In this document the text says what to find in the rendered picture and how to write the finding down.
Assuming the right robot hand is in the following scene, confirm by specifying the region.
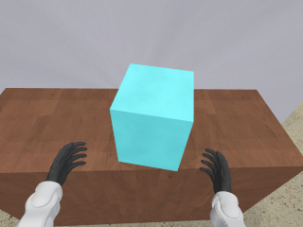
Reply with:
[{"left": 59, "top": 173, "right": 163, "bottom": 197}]
[{"left": 199, "top": 148, "right": 232, "bottom": 194}]

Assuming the robot right forearm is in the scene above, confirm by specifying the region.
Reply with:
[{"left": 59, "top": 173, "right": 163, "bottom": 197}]
[{"left": 210, "top": 191, "right": 246, "bottom": 227}]

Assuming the left robot hand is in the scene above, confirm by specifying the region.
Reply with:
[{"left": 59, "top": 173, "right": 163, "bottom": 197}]
[{"left": 45, "top": 141, "right": 88, "bottom": 186}]

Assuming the robot left forearm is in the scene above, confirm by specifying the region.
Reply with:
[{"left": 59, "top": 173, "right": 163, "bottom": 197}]
[{"left": 16, "top": 181, "right": 62, "bottom": 227}]

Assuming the pedestal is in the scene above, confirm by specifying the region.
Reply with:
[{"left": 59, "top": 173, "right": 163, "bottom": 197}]
[{"left": 0, "top": 88, "right": 303, "bottom": 227}]

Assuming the carton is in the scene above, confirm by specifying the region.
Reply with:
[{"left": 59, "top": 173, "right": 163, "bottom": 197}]
[{"left": 110, "top": 63, "right": 194, "bottom": 171}]

